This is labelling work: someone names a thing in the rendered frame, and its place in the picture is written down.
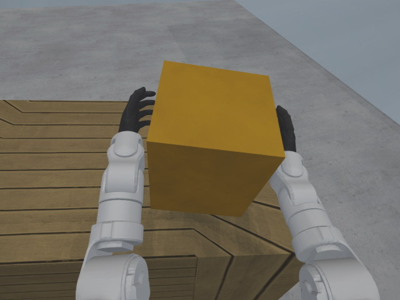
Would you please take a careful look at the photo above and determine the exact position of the carton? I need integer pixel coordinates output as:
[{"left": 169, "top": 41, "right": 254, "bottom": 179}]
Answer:
[{"left": 146, "top": 61, "right": 286, "bottom": 217}]

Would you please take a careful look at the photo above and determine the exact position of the pedestal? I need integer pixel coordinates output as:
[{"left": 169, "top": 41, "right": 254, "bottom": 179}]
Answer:
[{"left": 0, "top": 100, "right": 305, "bottom": 300}]

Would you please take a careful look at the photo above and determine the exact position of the right robot forearm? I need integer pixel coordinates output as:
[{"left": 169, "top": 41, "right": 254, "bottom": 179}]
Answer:
[{"left": 269, "top": 151, "right": 380, "bottom": 300}]

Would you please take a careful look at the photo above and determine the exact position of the robot left upper arm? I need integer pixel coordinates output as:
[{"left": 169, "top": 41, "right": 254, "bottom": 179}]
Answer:
[{"left": 77, "top": 253, "right": 150, "bottom": 300}]

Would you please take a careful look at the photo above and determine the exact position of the left robot forearm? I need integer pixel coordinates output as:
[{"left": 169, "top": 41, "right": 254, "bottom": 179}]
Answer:
[{"left": 76, "top": 131, "right": 145, "bottom": 300}]

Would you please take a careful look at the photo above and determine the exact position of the right robot hand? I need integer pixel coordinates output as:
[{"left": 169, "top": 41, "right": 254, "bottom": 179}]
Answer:
[{"left": 276, "top": 105, "right": 296, "bottom": 152}]

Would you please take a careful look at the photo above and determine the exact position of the robot right upper arm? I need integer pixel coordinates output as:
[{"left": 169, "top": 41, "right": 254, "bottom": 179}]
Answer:
[{"left": 299, "top": 257, "right": 379, "bottom": 300}]

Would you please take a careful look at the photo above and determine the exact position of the left robot hand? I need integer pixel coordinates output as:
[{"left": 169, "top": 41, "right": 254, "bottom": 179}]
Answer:
[{"left": 119, "top": 87, "right": 156, "bottom": 133}]

